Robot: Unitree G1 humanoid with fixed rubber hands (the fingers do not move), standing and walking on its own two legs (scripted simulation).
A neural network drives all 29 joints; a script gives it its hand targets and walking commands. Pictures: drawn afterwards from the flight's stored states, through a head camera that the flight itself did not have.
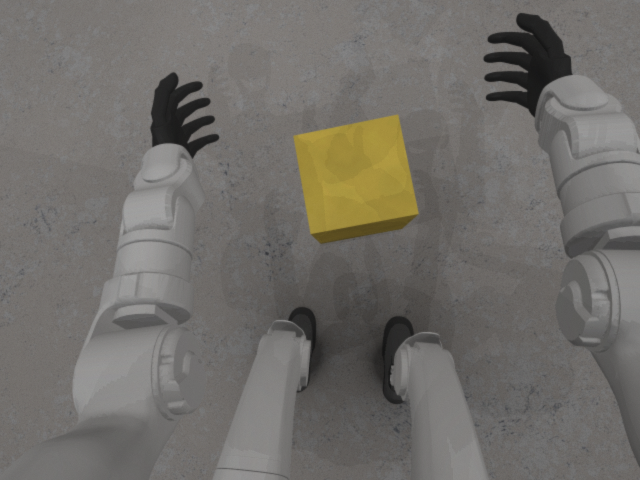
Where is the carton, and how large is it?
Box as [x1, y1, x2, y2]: [293, 115, 418, 243]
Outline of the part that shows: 397,115 293,136 310,233 319,242 322,243 398,229 403,227 418,213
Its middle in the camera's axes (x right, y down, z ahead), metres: +0.08 -0.11 +0.88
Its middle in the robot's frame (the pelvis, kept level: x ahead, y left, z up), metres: +0.53 +0.03 -0.53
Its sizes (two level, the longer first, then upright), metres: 0.210 0.200 0.250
